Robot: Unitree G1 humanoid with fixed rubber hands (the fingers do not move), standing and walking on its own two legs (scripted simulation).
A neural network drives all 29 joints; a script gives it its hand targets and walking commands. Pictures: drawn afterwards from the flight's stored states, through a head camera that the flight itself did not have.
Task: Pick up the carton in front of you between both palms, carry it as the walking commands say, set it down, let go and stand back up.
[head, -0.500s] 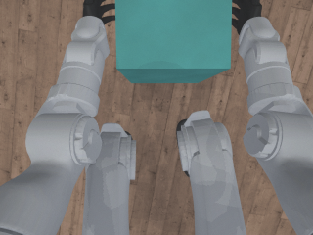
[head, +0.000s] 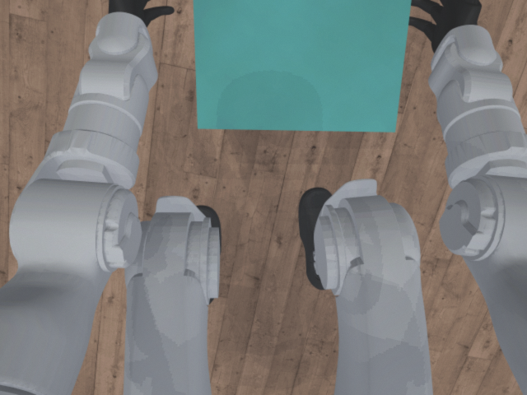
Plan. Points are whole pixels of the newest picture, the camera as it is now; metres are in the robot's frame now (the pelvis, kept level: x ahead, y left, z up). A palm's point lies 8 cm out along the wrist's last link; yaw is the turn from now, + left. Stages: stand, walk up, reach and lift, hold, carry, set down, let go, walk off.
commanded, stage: set down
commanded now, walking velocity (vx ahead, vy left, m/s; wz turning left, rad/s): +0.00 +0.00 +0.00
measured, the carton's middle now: (288, 50) +0.49 -0.07 -0.25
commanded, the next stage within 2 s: let go in 1.14 s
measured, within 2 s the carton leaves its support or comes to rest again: neither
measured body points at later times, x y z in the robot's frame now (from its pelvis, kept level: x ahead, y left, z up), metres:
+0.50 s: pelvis +0.01 +0.00 +0.07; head +0.33 -0.04 +0.38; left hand +0.56 +0.10 -0.05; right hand +0.51 -0.28 -0.05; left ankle +0.11 +0.12 -0.34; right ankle +0.12 -0.12 -0.34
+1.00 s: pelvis +0.03 -0.01 +0.20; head +0.33 -0.04 +0.53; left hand +0.56 +0.11 +0.09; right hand +0.51 -0.29 +0.10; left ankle +0.11 +0.12 -0.34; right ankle +0.12 -0.12 -0.34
